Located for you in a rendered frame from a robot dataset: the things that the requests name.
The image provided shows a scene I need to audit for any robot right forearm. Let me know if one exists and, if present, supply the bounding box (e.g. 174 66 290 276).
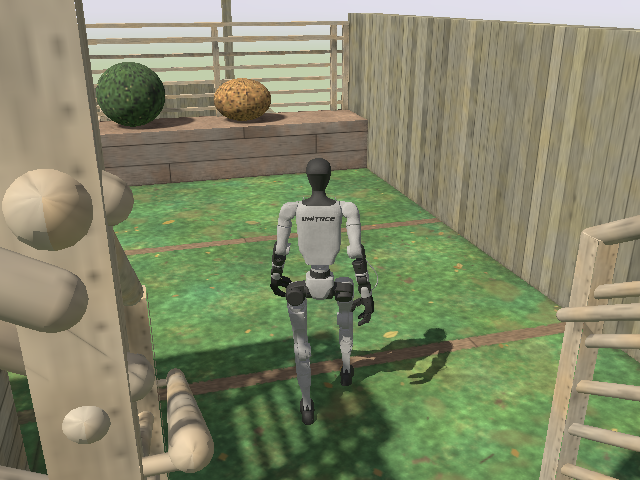
352 244 372 298

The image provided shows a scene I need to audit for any right robot upper arm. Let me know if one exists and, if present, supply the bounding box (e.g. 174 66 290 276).
340 201 362 259

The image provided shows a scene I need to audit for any robot right shin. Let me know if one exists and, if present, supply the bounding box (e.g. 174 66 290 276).
339 312 353 373

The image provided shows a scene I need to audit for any left robot thigh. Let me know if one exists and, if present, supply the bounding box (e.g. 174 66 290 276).
285 280 312 361

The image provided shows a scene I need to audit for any right robot hand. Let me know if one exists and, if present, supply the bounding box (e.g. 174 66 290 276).
350 295 374 326

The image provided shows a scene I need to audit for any left robot upper arm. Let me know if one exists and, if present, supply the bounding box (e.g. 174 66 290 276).
275 201 299 256

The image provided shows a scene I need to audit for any left robot hand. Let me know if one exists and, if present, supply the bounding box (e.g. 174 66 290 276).
270 276 292 297

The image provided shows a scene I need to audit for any robot left forearm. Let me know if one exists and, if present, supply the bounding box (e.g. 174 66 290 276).
271 241 286 280

